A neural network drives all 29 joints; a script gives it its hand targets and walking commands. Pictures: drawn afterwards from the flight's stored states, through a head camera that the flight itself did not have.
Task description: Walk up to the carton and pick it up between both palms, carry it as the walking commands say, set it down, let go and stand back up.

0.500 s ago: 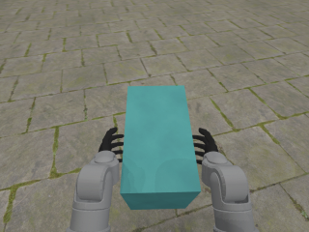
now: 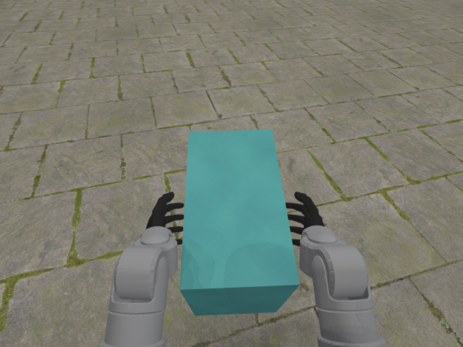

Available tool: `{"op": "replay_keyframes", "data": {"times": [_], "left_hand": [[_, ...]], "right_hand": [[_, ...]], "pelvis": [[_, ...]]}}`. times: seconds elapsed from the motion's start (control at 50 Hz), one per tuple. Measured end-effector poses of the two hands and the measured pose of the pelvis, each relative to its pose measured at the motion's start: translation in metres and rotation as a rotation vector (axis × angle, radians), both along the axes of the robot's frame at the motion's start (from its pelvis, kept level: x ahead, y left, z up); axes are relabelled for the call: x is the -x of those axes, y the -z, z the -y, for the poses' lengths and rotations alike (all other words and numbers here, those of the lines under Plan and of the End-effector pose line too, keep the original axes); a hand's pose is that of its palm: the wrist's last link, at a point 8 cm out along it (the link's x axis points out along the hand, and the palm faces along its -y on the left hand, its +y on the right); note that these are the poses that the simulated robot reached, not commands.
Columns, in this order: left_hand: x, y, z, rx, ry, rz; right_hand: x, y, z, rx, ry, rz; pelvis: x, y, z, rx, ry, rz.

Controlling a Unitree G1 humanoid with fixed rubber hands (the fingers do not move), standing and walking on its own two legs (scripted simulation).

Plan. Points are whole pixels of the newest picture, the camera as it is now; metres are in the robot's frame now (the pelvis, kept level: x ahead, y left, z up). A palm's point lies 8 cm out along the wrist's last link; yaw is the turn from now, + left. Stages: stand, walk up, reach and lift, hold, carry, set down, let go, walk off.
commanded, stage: carry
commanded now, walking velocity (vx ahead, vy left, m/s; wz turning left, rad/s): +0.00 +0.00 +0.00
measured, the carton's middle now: (233, 223) +0.35 +0.00 +0.02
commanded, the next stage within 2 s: none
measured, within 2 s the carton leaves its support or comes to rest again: neither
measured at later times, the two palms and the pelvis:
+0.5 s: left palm (166, 229) +0.29 +0.11 +0.09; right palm (315, 230) +0.29 -0.13 +0.09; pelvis +0.01 -0.01 +0.00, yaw +0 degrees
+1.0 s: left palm (167, 223) +0.31 +0.11 +0.08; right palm (312, 222) +0.31 -0.13 +0.09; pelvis +0.03 -0.01 +0.00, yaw +1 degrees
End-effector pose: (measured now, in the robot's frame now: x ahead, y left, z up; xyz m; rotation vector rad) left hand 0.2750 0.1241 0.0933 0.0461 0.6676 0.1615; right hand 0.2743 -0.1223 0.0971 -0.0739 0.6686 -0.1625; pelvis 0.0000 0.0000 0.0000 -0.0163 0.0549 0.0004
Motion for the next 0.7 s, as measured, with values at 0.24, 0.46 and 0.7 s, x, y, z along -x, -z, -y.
{"op": "replay_keyframes", "data": {"times": [0.24, 0.46, 0.7], "left_hand": [[-0.007, 0.002, 0.004, -0.004, 0.011, -0.003], [-0.014, 0.002, 0.009, -0.005, 0.014, 0.000], [-0.023, 0.006, 0.010, -0.007, 0.011, -0.010]], "right_hand": [[-0.005, 0.003, 0.004, -0.004, 0.006, -0.006], [-0.013, 0.005, 0.009, -0.009, 0.003, -0.003], [-0.023, 0.009, 0.011, -0.007, -0.007, -0.014]], "pelvis": [[-0.004, -0.001, 0.001, -0.004, 0.002, -0.002], [-0.011, -0.001, 0.006, -0.008, -0.002, -0.003], [-0.020, -0.002, 0.010, -0.009, -0.007, -0.007]]}}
